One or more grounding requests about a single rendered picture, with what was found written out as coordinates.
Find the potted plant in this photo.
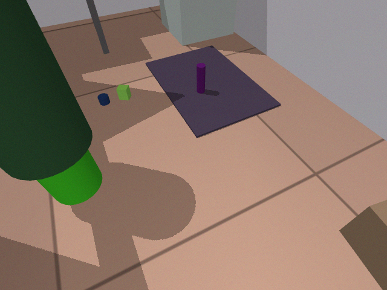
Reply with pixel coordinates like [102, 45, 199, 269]
[0, 0, 102, 205]

